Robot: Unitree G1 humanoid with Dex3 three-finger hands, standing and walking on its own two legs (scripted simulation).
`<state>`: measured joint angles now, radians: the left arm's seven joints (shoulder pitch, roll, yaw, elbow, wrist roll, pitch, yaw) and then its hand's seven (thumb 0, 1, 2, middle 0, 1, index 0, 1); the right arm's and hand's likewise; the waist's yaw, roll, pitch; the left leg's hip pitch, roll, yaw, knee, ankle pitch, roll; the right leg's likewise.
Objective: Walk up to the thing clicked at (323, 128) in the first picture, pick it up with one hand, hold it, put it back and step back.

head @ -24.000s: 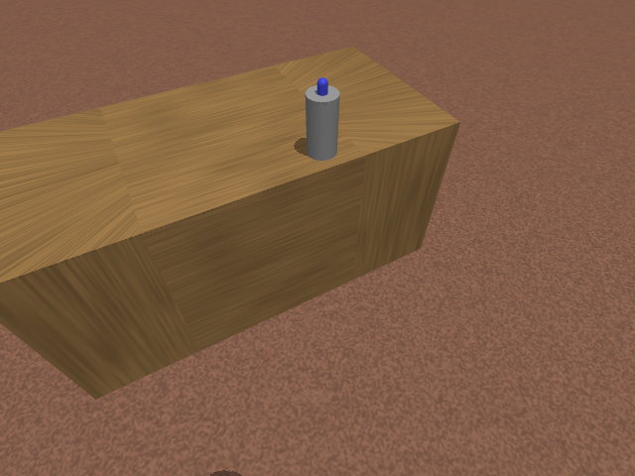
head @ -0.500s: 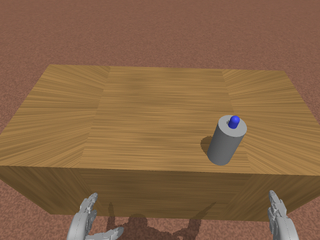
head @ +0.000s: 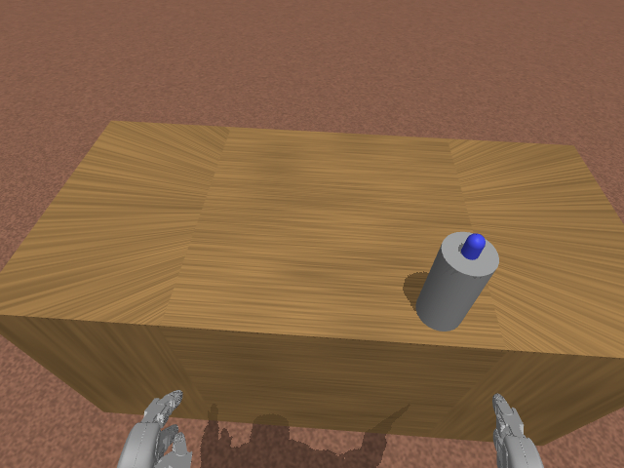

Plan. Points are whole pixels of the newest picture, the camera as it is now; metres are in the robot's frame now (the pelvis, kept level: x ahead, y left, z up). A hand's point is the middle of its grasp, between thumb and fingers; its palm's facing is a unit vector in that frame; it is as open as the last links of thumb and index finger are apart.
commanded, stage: home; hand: right
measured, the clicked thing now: (456, 278) +0.43 -0.21 -0.04
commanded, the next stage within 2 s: none
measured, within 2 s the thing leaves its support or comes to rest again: neither
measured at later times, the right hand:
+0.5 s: hand out of the picture +0.08 -0.26 -0.12, palm faces -0.05 +0.93 -0.37, open 17.5 cm
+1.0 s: hand out of the picture +0.03 -0.27 -0.13, palm faces -0.05 +0.93 -0.35, open 17.4 cm
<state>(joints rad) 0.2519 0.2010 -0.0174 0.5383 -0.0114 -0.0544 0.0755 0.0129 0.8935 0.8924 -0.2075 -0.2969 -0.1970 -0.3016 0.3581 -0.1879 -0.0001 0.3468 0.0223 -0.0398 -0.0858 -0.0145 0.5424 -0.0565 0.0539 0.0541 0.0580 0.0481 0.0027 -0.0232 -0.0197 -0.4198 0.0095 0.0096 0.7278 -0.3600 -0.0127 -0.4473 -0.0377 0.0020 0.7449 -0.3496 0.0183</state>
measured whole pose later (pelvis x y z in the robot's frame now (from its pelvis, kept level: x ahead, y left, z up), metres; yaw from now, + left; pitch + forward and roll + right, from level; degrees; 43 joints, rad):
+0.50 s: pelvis +0.00 -0.01 +0.02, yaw +0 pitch -3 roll +0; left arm 0.20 0.37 0.01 0.98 0.03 0.00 0.00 0.01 0.91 0.90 -0.21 -0.30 -0.20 -0.30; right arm 0.23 -0.37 0.01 0.93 -0.03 -0.02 0.00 -0.01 0.55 -0.05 0.05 0.05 0.06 0.05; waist 0.00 0.00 0.01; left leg -0.23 0.03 0.00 0.57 -0.29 -0.02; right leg -0.25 -0.02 -0.02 0.57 -0.27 0.00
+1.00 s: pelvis -0.02 -0.01 +0.03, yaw +0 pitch -4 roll +0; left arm 0.16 0.35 0.00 1.13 0.02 0.00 -0.01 0.01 0.90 0.90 -0.21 -0.30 -0.20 -0.30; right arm 0.19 -0.36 0.02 1.11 -0.02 -0.01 0.01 -0.01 0.54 -0.06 0.06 0.05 0.06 0.05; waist 0.00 0.00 0.04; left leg -0.16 0.03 0.00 0.39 -0.17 -0.03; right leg -0.17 -0.01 -0.02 0.39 -0.15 0.00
